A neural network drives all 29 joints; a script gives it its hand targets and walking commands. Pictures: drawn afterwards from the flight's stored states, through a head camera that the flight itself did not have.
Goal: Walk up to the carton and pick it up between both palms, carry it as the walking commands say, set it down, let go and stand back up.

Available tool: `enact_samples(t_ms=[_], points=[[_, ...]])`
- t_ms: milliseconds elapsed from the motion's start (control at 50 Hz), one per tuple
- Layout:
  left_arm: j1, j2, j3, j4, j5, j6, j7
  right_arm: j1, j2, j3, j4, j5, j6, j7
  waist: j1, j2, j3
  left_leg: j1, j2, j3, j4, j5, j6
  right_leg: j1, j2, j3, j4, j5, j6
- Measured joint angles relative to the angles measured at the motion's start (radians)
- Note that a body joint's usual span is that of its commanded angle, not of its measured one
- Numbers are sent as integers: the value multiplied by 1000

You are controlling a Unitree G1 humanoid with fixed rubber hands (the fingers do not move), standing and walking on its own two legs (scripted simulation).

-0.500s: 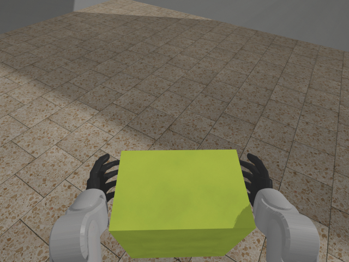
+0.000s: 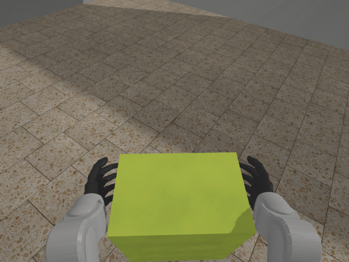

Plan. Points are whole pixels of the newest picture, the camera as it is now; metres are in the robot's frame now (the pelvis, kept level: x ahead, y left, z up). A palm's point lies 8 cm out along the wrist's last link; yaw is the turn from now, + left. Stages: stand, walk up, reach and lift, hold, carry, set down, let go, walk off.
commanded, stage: carry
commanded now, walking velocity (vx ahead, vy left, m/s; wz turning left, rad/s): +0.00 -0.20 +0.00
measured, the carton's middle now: (177, 212) +0.23 +0.00 +0.02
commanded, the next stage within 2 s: none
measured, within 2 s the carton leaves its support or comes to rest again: neither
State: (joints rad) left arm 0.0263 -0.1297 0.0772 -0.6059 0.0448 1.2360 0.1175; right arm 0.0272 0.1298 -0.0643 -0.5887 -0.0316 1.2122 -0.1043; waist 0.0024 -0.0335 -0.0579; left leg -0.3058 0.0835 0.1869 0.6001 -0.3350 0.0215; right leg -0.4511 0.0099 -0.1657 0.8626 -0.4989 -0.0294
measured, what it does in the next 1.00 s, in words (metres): steps to the right: right foot, then left foot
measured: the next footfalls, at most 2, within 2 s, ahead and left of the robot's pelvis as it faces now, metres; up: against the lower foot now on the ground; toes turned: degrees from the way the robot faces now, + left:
right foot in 0.30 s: +0.00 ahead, -0.24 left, +0.00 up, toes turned -9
left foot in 0.58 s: -0.06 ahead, -0.05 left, +0.00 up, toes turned +12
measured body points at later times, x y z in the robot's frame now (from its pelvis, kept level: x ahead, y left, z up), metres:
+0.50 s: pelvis -0.09 -0.13 +0.00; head -0.08 -0.14 +0.45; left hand +0.16 +0.03 +0.10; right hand +0.16 -0.29 +0.09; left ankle -0.10 -0.02 -0.68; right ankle -0.04 -0.23 -0.73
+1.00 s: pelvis -0.15 -0.25 +0.00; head -0.15 -0.26 +0.45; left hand +0.10 -0.10 +0.09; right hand +0.09 -0.42 +0.09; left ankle -0.11 -0.07 -0.72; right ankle -0.13 -0.39 -0.73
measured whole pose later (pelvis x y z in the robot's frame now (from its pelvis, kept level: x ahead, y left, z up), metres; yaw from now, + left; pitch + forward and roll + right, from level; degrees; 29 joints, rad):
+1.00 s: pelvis -0.15 -0.25 +0.00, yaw -1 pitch +3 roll -1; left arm -0.01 -0.13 0.06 -0.56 0.04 1.23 0.12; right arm 0.02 0.13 -0.10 -0.60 -0.04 1.23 -0.10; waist -0.01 0.04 -0.06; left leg -0.44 0.19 0.09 0.67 -0.40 -0.08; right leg -0.34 -0.07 -0.11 0.52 -0.19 0.04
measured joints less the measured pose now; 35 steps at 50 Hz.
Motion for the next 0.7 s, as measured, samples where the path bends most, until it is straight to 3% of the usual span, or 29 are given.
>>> enact_samples(t_ms=[40, 100, 240, 280, 300, 320, 380, 420, 460, 540, 600, 660, 700], points=[[8, 0, -9, -4, -1, -4, 2, 18, 2, -2, -12, 3, -6, 0, -5, 7, 8, 7, 9, -8, -34, 25, -6, -48, -18, 55, 131, -2, 24], [8, 0, -17, -17, -4, -12, 2, 28, 4, -4, -37, 4, -13, 1, -6, 22, 17, 9, 33, -20, -80, 71, -21, -59, -64, 100, 125, 54, 51], [-17, 2, -10, -35, -15, -11, 5, 8, 1, -5, -65, 0, -6, 0, 4, 54, 13, -41, 120, -45, -98, 135, -84, 36, -95, 84, -154, 102, 77], [-20, 2, -7, -37, -19, -7, 5, 7, 1, -2, -71, -3, 0, -2, 7, 60, 10, -66, 140, -53, -67, 135, -110, 107, -91, 55, -313, 161, 71], [-23, 2, -8, -33, -20, -7, 5, 6, 1, -5, -72, -4, 2, -2, 9, 65, 10, -83, 151, -59, -37, 127, -119, 129, -85, 46, -377, 249, 71], [-22, 1, -15, -13, -18, -12, 5, 6, 0, -13, -64, -4, 6, -2, 8, 79, 12, -107, 155, -76, 9, 58, -119, 118, -76, 42, -369, 299, 70], [-5, 0, -24, 23, -15, -15, 4, 16, 1, -24, -44, -3, 25, -3, -9, 82, 17, -200, 87, -115, 289, -172, -92, 95, -86, 36, -338, 292, 40], [8, -2, -18, 13, -17, -23, 2, 16, 1, -15, -46, -1, 23, -5, -17, 83, 19, -232, 48, -108, 433, -172, -76, 95, -85, 32, -352, 298, 25], [9, -2, -11, 3, -17, -30, -1, 8, 0, -7, -48, -1, 16, -8, -19, 81, 15, -223, 25, -84, 458, -163, -72, 91, -77, 24, -359, 309, 12], [-7, 0, -8, 11, -7, -30, -6, -11, -2, -10, -31, 0, 12, -9, -8, 62, -16, -123, -13, -40, 256, -155, -53, 64, -54, -2, -344, 315, -10], [-23, 2, -5, 26, 2, -22, -5, -22, -1, -15, -6, 0, 6, -6, -1, 32, -26, -12, -27, -8, -13, -1, -21, 35, -46, -22, -293, 299, -18], [-10, 1, 2, 45, 6, -4, -3, -10, -1, -9, 38, -1, 3, -3, 5, 9, -19, -9, -15, -9, -31, 50, 16, -33, -21, 52, -94, 101, 26], [-6, 1, -5, 35, 6, 0, -1, 6, 1, -10, 27, 1, -3, 0, 6, 7, -10, 5, -4, -15, -75, 77, 11, -81, -24, 97, 68, 94, 41]])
